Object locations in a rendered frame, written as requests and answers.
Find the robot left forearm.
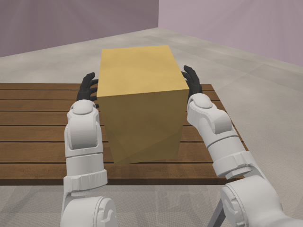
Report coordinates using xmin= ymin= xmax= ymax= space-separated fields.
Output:
xmin=60 ymin=100 xmax=107 ymax=226

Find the robot right forearm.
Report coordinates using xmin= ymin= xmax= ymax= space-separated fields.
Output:
xmin=187 ymin=93 xmax=283 ymax=209

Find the carton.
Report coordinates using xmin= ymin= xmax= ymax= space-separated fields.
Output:
xmin=97 ymin=45 xmax=189 ymax=165

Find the robot left hand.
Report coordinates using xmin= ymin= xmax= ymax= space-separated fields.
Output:
xmin=76 ymin=72 xmax=99 ymax=108

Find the table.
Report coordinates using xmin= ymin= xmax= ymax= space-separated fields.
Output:
xmin=0 ymin=83 xmax=249 ymax=227

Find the right robot upper arm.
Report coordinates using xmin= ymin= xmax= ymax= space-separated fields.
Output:
xmin=220 ymin=175 xmax=303 ymax=227

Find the robot right hand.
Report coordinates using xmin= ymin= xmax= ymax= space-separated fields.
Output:
xmin=181 ymin=65 xmax=203 ymax=104

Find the left robot upper arm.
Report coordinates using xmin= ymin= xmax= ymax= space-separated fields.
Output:
xmin=61 ymin=196 xmax=118 ymax=227

